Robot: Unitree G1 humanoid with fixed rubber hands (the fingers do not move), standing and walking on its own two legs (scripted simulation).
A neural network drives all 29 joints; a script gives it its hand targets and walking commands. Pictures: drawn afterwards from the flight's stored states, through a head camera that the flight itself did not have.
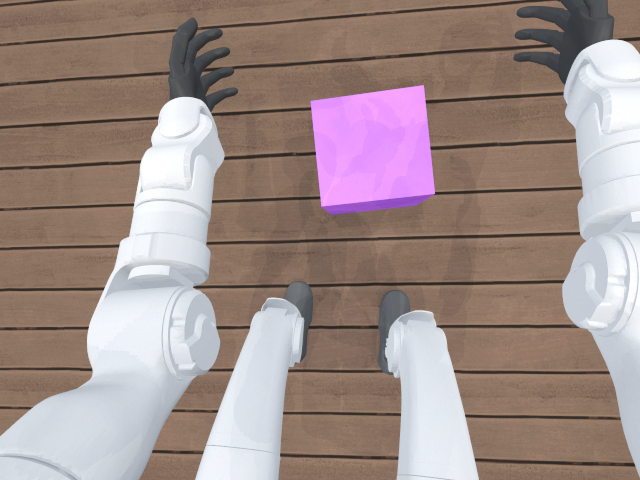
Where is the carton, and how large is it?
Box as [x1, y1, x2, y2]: [311, 85, 434, 214]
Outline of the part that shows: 423,85 311,101 321,206 328,212 334,214 415,205 434,193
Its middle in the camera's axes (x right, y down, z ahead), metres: +0.10 -0.18 +0.84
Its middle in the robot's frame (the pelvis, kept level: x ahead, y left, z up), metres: +0.53 -0.01 -0.53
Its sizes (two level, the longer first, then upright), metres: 0.210 0.200 0.250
